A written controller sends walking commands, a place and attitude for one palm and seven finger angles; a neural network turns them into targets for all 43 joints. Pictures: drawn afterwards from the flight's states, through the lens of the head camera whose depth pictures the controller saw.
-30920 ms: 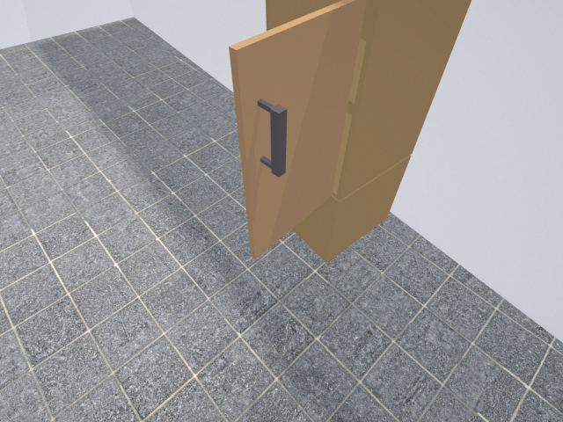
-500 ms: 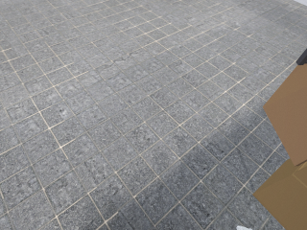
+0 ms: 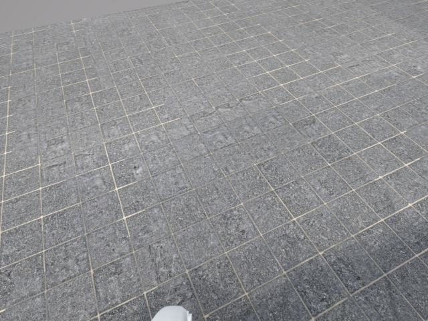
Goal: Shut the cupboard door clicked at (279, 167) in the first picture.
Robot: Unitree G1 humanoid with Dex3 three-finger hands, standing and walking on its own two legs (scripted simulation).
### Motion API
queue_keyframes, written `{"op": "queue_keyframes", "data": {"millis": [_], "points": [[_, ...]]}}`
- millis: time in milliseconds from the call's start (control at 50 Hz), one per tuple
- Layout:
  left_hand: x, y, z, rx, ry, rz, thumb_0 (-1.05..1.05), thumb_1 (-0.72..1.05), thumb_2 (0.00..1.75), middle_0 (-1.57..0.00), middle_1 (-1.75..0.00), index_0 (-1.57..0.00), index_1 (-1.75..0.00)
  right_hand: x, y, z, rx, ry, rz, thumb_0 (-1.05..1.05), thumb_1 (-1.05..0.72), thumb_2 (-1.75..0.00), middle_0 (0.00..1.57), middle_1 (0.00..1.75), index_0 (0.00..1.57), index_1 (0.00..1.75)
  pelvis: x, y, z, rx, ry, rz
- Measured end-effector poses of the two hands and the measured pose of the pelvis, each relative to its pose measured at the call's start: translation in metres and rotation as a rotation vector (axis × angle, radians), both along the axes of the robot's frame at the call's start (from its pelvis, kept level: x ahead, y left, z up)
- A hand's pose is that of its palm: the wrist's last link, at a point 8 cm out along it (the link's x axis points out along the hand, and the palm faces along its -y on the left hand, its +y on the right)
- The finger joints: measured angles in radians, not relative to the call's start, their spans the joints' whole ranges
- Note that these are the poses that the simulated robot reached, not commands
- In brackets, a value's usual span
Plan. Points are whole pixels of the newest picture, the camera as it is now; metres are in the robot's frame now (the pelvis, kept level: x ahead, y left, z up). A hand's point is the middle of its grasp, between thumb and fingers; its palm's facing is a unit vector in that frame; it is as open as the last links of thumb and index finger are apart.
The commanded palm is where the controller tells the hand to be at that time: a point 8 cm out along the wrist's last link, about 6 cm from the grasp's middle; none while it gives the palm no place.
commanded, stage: walk to a spot facing it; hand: left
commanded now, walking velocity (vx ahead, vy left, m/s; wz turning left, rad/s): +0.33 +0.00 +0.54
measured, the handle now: out of the picture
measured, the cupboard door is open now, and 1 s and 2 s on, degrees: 59 59 59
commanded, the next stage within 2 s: turn to face it in 0.62 s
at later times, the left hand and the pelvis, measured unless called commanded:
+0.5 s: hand (100, 308) +0.18 +0.27 -0.18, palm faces +0.28 -0.94 -0.20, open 7.4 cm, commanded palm none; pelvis +0.19 +0.07 -0.01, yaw +14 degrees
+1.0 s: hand (127, 203) +0.43 +0.26 -0.16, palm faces +0.27 -0.94 -0.22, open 7.2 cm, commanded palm none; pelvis +0.40 +0.07 +0.00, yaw +14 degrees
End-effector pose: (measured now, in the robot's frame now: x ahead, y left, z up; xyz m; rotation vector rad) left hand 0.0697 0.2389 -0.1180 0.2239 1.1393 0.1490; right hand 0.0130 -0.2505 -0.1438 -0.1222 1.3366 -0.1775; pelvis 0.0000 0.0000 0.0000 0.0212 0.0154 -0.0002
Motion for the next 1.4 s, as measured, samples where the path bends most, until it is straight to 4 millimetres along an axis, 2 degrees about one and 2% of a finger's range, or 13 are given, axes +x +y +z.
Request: {"op": "queue_keyframes", "data": {"millis": [140,260,340,400,560,700,800,860,940,1080,1180,1280,1400], "points": [[-0.034,-0.009,-0.012,-0.057,0.143,0.174,0.01,0.93,0.9,-0.2,-0.3,-0.2,-0.3,0.133,0.011,0.018,-0.005,-0.105,0.175,0.01,-0.91,-0.9,0.19,0.3,0.2,0.3,0.05,0.0,0.006,-0.012,0.005,0.114],[-0.062,-0.003,-0.03,-0.11,0.304,0.307,0.01,0.92,0.9,-0.2,-0.3,-0.2,-0.3,0.258,0.062,0.02,-0.003,-0.229,0.349,0.01,-0.91,-0.9,0.19,0.3,0.2,0.3,0.099,0.023,-0.007,-0.025,-0.01,0.178],[-0.055,0.019,-0.049,-0.135,0.388,0.345,0.01,0.91,0.9,-0.2,-0.3,-0.2,-0.3,0.319,0.094,0.013,-0.024,-0.346,0.398,0.01,-0.91,-0.9,0.2,0.3,0.2,0.3,0.133,0.049,-0.028,-0.04,-0.021,0.2],[-0.014,0.043,-0.05,-0.11,0.335,0.348,0.01,0.91,0.9,-0.2,-0.3,-0.2,-0.3,0.328,0.104,0.015,-0.039,-0.32,0.4,0.01,-0.91,-0.9,0.2,0.3,0.2,0.3,0.153,0.059,-0.024,-0.031,-0.024,0.209],[0.145,0.087,-0.017,-0.069,0.038,0.295,0.01,0.91,0.9,-0.19,-0.3,-0.19,-0.3,0.305,0.108,0.018,-0.037,-0.106,0.328,0.01,-0.93,-0.9,0.2,0.3,0.21,0.3,0.215,0.075,0.002,-0.029,-0.009,0.26],[0.27,0.092,-0.003,-0.058,-0.081,0.224,0.01,0.91,0.9,-0.19,-0.3,-0.19,-0.3,0.289,0.098,0.013,-0.02,0.083,0.236,0.01,-0.92,-0.9,0.2,0.3,0.21,0.3,0.284,0.075,0.004,-0.008,-0.006,0.279],[0.345,0.083,-0.008,-0.038,-0.129,0.192,0.01,0.91,0.9,-0.19,-0.3,-0.19,-0.3,0.299,0.09,-0.003,0.0,0.211,0.189,0.01,-0.91,-0.9,0.2,0.3,0.21,0.3,0.34,0.068,-0.01,0.004,-0.011,0.281],[0.359,0.073,-0.011,-0.041,-0.116,0.202,0.01,0.91,0.9,-0.19,-0.3,-0.2,-0.3,0.324,0.088,-0.007,0.002,0.233,0.185,0.01,-0.91,-0.9,0.2,0.3,0.2,0.3,0.362,0.066,-0.01,-0.011,-0.022,0.275],[0.348,0.061,-0.014,-0.064,-0.008,0.25,0.0,0.91,0.9,-0.2,-0.3,-0.2,-0.3,0.383,0.093,-0.002,-0.001,0.152,0.196,0.01,-0.91,-0.9,0.2,0.3,0.2,0.3,0.385,0.067,-0.001,-0.012,-0.015,0.257],[0.328,0.082,-0.017,-0.043,0.134,0.281,-0.01,0.94,0.9,-0.2,-0.3,-0.2,-0.3,0.491,0.115,0.007,-0.014,-0.064,0.221,0.01,-0.93,-0.9,0.2,0.3,0.2,0.3,0.408,0.08,0.002,-0.027,0.006,0.195],[0.325,0.103,-0.027,-0.067,0.193,0.271,0.0,0.93,0.9,-0.2,-0.3,-0.2,-0.3,0.549,0.135,0.021,-0.044,-0.209,0.229,0.01,-0.93,-0.9,0.2,0.3,0.2,0.3,0.421,0.102,-0.001,-0.037,0.001,0.135],[0.346,0.133,-0.043,-0.087,0.201,0.232,0.01,0.92,0.9,-0.2,-0.3,-0.2,-0.3,0.575,0.154,0.033,-0.095,-0.312,0.231,0.01,-0.92,-0.9,0.2,0.3,0.2,0.3,0.432,0.128,-0.011,-0.051,-0.008,0.067],[0.4,0.16,-0.031,-0.08,0.148,0.121,0.01,0.91,0.9,-0.19,-0.3,-0.2,-0.3,0.553,0.158,0.047,-0.123,-0.28,0.172,0.01,-0.91,-0.9,0.2,0.3,0.21,0.3,0.439,0.14,0.002,-0.069,-0.015,-0.016]]}}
